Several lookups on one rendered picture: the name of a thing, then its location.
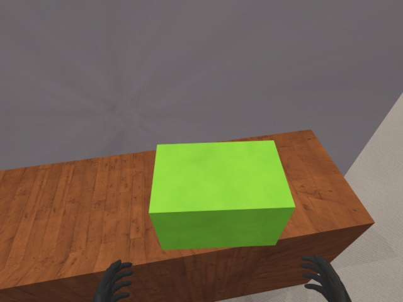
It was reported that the robot right hand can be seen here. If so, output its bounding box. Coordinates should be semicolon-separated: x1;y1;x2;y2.
300;254;352;302

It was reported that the robot left hand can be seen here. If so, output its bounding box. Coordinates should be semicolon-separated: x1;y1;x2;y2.
92;260;133;302

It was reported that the pedestal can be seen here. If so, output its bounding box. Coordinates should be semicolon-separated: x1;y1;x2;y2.
0;130;375;302

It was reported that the carton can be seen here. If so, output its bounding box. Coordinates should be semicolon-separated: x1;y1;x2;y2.
149;140;295;250

